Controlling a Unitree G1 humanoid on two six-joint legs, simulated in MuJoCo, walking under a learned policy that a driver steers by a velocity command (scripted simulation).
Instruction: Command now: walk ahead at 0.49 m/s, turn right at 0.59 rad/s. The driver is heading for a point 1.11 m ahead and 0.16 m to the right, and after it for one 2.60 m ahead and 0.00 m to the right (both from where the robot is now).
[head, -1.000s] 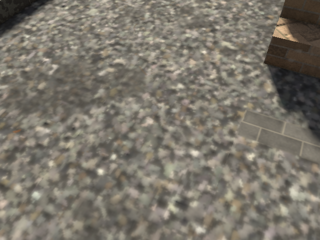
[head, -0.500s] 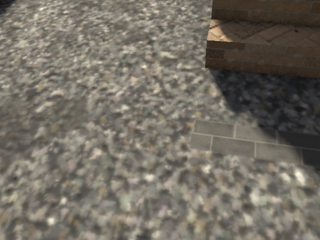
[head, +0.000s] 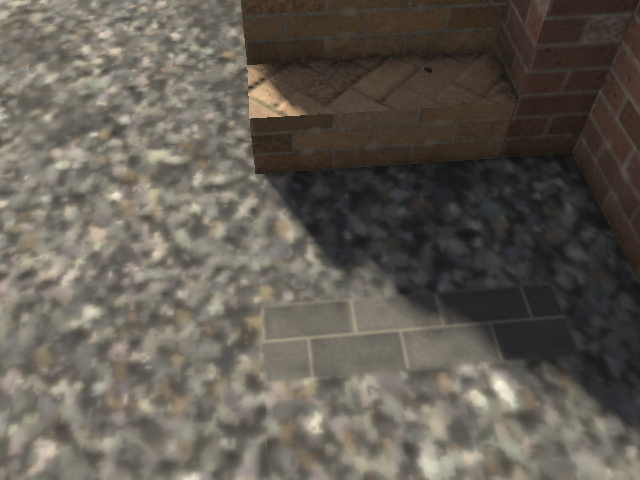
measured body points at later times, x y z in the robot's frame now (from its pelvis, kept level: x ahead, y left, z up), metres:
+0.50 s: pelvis +0.26 -0.10 -0.01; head +0.30 -0.12 +0.44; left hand +0.48 +0.12 -0.10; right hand +0.27 -0.39 -0.14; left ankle +0.18 +0.09 -0.63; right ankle +0.30 -0.18 -0.74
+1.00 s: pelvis +0.56 -0.12 -0.02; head +0.60 -0.13 +0.43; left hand +0.66 +0.14 -0.15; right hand +0.68 -0.42 -0.10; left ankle +0.70 -0.07 -0.74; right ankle +0.32 -0.19 -0.68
